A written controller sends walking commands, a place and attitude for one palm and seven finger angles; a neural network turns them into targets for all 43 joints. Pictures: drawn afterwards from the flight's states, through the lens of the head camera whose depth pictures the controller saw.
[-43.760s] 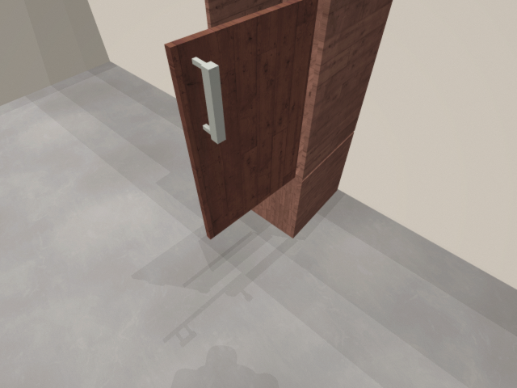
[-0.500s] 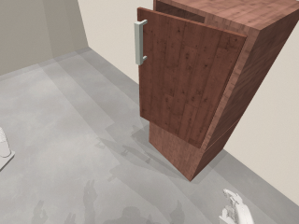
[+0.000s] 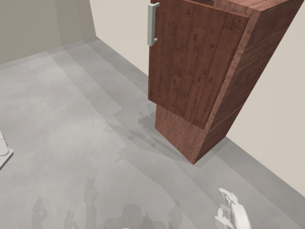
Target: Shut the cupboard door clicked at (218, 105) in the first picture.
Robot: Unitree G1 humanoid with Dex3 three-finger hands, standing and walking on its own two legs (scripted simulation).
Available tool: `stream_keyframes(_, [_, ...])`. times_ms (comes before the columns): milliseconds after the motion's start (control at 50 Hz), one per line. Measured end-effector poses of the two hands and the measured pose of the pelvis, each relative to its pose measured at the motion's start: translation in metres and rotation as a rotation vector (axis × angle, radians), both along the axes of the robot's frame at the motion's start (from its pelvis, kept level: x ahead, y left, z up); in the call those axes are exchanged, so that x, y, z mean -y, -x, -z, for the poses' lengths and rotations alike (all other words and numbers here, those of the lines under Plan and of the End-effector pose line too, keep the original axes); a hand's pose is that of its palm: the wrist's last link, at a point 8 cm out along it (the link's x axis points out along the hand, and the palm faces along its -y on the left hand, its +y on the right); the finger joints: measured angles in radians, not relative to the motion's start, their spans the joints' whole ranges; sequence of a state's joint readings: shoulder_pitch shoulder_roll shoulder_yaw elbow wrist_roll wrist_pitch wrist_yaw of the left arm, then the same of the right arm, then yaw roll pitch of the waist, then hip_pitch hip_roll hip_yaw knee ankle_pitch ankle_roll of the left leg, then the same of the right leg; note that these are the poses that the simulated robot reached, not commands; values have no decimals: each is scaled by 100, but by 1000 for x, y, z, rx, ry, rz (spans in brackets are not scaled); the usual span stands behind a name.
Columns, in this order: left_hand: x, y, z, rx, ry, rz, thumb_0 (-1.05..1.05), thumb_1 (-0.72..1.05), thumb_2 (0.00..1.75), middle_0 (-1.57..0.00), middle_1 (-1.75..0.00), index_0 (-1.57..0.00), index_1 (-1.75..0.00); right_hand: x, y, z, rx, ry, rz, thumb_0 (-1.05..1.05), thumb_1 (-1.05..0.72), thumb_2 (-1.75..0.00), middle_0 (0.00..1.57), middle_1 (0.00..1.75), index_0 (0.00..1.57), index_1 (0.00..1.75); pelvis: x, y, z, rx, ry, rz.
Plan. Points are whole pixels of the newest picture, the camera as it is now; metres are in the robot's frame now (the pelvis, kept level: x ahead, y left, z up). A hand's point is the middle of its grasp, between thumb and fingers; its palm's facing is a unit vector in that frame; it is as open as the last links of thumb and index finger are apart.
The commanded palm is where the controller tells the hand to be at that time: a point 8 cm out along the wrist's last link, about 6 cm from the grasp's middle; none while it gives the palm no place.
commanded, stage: stop stepping back and stand still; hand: left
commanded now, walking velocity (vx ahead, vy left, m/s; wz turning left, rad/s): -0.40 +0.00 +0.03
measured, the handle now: (154, 24) +0.86 +0.08 +0.14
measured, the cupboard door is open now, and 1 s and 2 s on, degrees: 13 13 13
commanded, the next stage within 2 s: let the arm hang, fingers relaxed in 0.78 s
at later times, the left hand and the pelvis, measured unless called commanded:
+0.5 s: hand out of the picture +0.10 +0.29 +0.16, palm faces +0.52 -0.77 -0.37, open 7.4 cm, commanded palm +0.03 +0.31 +0.19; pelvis -0.10 +0.01 +0.01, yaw +1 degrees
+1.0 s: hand (35, 225) +0.12 +0.28 +0.00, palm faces +0.20 -0.88 -0.44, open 7.4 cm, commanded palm none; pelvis -0.08 +0.03 -0.01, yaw +2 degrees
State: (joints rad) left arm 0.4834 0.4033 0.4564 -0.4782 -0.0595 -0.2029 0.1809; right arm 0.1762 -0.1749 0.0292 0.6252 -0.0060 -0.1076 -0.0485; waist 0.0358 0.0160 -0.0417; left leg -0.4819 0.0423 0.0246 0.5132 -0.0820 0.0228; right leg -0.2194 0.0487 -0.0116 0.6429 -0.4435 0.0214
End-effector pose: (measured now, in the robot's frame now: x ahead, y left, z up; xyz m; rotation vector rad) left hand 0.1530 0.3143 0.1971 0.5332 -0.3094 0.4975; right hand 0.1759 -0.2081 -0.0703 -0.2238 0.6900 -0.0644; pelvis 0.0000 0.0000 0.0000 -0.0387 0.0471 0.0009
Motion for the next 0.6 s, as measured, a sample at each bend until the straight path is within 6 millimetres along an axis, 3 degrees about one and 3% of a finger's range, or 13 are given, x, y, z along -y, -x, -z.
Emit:
stream_keyframes(80, [31, 12, 21, -94, 42, 94, 1, 89, 90, -20, -30, -21, -30, 7, 26, 8, 1, -35, 0, 1, -91, -90, 20, 30, 21, 30, 11, 40, 4, -4, 5, 13])
stream_keyframes(160, [51, 40, 12, -124, -6, 182, 2, 89, 90, -21, -31, -22, -30, 23, 67, 2, -47, -20, 50, 1, -91, -90, 20, 30, 21, 30, 18, 60, -2, 10, -39, 11])
stream_keyframes(220, [44, 64, -3, -105, -75, 167, 2, 88, 90, -22, -31, -22, -30, 38, 95, -5, -59, 22, 97, 1, -91, -90, 20, 30, 21, 30, 19, 65, -4, 11, -51, 12])
stream_keyframes(320, [10, 91, -12, 14, -69, 43, 1, 88, 90, -22, -31, -22, -30, 55, 129, 3, -90, 101, 150, 1, -91, -90, 20, 29, 21, 30, 5, 73, 0, 22, -21, -41])
stream_keyframes(380, [-10, 99, 1, 10, 7, -32, 1, 88, 90, -21, -31, -22, -30, 53, 144, 2, -102, 113, 164, 1, -91, -90, 20, 29, 21, 30, -5, 81, -3, 46, -28, -17])
stream_keyframes(440, [-17, 99, 19, -45, 68, -58, 1, 89, 90, -21, -31, -21, -30, 44, 153, 1, -86, 101, 166, 1, -91, -90, 20, 29, 20, 30, -10, 90, -4, 56, -32, -14])
stream_keyframes(520, [-2, 95, 26, -72, 99, -4, 2, 89, 90, -20, -31, -21, -30, 25, 160, 0, -86, 66, 129, 1, -91, -90, 20, 29, 20, 30, -7, 101, -7, 57, -36, -21])
stream_keyframes(600, [21, 97, 12, -62, 39, 85, 2, 89, 90, -20, -31, -21, -30, 11, 157, 1, -71, 17, 95, 1, -91, -90, 20, 29, 21, 30, 1, 106, -7, 47, -36, -17])
